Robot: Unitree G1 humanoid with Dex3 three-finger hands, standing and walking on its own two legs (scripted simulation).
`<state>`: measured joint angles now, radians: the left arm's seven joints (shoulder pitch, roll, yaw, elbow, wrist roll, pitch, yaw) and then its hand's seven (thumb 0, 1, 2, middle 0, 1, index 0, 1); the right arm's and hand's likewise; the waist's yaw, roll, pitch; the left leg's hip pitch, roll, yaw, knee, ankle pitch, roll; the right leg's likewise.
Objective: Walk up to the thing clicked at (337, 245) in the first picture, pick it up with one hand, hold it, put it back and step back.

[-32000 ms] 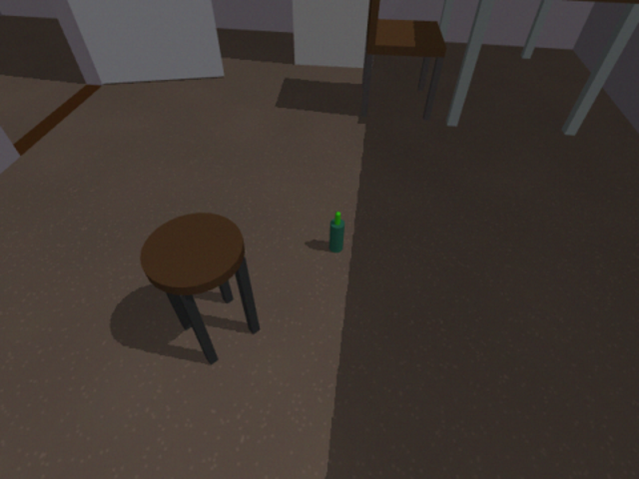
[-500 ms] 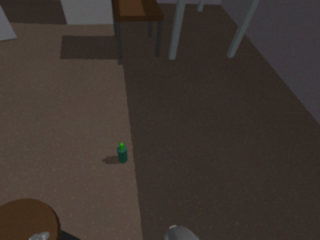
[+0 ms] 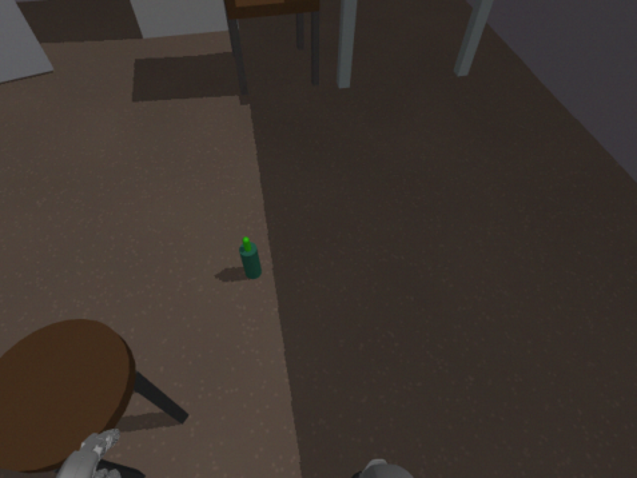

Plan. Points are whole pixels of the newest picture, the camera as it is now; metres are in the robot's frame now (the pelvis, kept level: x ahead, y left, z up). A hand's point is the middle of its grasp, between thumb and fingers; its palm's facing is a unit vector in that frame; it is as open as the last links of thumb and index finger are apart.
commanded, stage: step back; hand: left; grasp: from the side
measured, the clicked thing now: (249, 256) +0.85 +0.23 -0.65
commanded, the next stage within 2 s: stand in 1.52 s
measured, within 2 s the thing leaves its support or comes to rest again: neither
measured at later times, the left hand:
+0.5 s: hand out of the picture -0.10 +0.21 -0.14, palm faces -0.05 -0.92 -0.40, open 7.4 cm
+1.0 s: hand out of the picture -0.04 +0.23 -0.13, palm faces +0.01 -0.92 -0.40, open 7.4 cm
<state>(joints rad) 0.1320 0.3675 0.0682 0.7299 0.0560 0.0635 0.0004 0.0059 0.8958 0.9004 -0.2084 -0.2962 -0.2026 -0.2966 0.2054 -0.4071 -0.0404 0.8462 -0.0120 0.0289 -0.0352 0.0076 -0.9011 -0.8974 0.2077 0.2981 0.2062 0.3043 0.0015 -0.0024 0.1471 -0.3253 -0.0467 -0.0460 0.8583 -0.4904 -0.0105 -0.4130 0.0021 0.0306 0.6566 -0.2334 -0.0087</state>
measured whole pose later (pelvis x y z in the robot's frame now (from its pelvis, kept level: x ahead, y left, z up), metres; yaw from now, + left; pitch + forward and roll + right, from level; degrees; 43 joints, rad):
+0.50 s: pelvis -0.15 -0.05 +0.00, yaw -4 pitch -3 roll -1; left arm 0.28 0.36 0.06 0.93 0.05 0.02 -0.01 0.01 0.90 0.90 -0.21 -0.30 -0.20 -0.30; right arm 0.17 -0.42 -0.06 0.87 -0.03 0.06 0.00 0.01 -0.90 -0.90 0.21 0.30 0.21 0.30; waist 0.04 0.04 0.07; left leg -0.46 0.01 -0.11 0.89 -0.47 0.00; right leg -0.24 0.01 0.07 0.67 -0.39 0.00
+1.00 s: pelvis -0.15 -0.05 +0.01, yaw +1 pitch -2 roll +0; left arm 0.15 0.41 0.07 0.94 0.02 -0.02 -0.01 0.01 0.90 0.90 -0.20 -0.30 -0.20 -0.30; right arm 0.31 -0.37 -0.05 0.96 -0.03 -0.02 0.01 0.01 -0.90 -0.90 0.21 0.30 0.21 0.30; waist -0.02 -0.02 0.09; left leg -0.20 -0.01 -0.05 0.59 -0.34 -0.01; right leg -0.33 -0.02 -0.02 0.60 -0.29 -0.03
